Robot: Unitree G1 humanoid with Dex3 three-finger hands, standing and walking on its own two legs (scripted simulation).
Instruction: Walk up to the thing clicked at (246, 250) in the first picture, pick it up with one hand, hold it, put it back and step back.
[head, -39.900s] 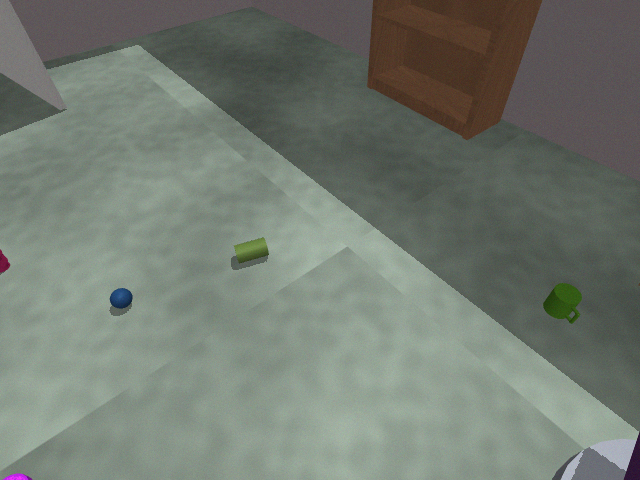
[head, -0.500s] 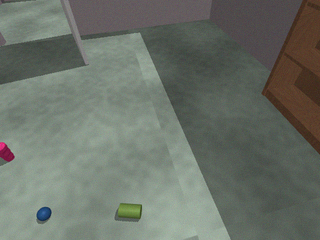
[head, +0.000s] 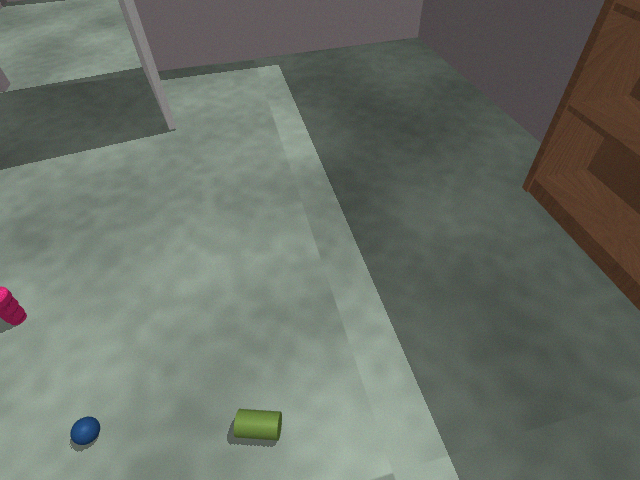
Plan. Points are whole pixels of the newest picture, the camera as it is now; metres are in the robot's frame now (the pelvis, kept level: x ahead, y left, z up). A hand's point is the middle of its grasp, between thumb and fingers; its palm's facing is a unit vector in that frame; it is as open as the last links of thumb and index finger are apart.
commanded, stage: stand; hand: left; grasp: from above
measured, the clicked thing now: (258, 424) +0.44 +0.24 -0.74
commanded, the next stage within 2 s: step back in 0.74 s
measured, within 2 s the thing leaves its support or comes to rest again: neither
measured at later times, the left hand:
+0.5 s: hand out of the picture +0.07 +0.25 -0.16, palm faces +0.02 -0.94 -0.33, open 7.4 cm
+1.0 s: hand out of the picture +0.08 +0.29 -0.17, palm faces -0.02 -0.92 -0.38, open 7.4 cm
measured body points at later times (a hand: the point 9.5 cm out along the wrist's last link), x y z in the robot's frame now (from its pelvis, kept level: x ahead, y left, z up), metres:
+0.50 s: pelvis +0.01 +0.00 +0.00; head +0.01 -0.01 +0.45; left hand +0.07 +0.29 -0.13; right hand +0.08 -0.30 -0.14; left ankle +0.02 +0.13 -0.75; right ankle -0.02 -0.13 -0.75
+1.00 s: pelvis -0.03 +0.03 -0.02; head +0.03 +0.03 +0.42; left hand +0.08 +0.34 -0.15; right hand +0.06 -0.30 -0.14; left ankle -0.04 +0.14 -0.73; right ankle -0.02 -0.13 -0.75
